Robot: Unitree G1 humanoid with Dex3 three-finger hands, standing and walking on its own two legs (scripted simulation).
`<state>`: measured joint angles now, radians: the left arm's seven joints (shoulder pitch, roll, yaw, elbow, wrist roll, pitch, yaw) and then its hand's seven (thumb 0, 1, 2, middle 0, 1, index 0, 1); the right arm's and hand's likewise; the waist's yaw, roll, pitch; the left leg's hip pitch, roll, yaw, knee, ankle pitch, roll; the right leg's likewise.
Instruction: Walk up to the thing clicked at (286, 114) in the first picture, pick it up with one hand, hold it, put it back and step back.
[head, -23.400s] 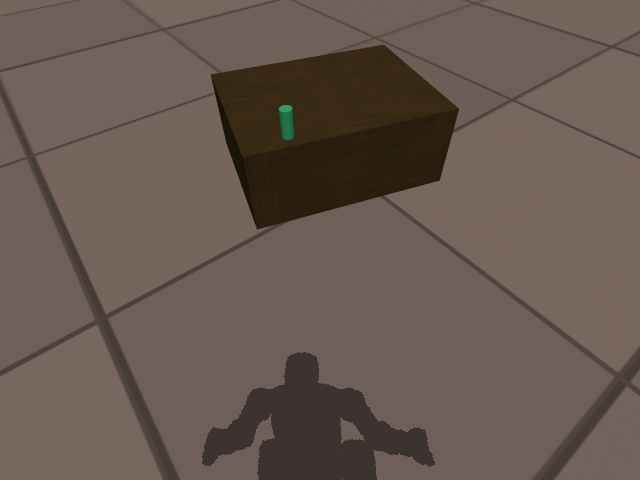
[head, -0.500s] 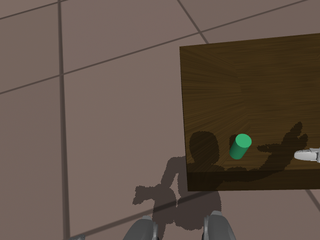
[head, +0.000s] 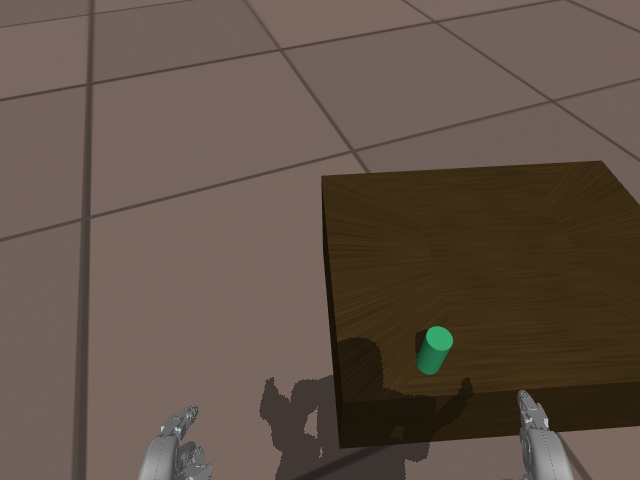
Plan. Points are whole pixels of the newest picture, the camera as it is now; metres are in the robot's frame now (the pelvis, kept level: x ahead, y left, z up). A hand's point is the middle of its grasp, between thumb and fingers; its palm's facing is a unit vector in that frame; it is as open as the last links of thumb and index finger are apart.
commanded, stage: home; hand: right
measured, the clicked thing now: (433, 351) +0.42 -0.19 -0.29
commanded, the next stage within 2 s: none
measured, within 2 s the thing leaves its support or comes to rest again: neither
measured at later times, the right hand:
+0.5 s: hand out of the picture +0.15 -0.16 -0.09, palm faces +0.00 +0.95 -0.32, open 17.4 cm
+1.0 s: hand out of the picture +0.05 -0.25 -0.12, palm faces -0.01 +0.93 -0.36, open 17.4 cm
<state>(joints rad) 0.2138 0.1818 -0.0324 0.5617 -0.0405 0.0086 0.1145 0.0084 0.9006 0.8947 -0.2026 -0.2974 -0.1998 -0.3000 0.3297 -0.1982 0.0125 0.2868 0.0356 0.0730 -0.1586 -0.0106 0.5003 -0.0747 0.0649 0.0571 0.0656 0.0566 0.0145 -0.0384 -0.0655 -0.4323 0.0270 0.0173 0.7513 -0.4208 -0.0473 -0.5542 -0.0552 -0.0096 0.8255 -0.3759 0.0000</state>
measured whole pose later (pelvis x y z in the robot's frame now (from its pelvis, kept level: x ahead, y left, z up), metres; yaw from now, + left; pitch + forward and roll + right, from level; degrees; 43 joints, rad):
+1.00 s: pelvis +0.00 -0.01 +0.03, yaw -1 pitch -3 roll -1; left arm 0.17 0.29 0.02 1.03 0.04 0.02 0.01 0.01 0.90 0.90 -0.20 -0.31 -0.20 -0.31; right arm 0.23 -0.32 0.00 0.99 -0.03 0.02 -0.04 -0.01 0.53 -0.05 0.06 0.05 0.06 0.05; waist 0.00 0.00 0.04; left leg -0.11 0.09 0.01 0.45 -0.29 -0.07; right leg -0.19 0.01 -0.04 0.45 -0.20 -0.02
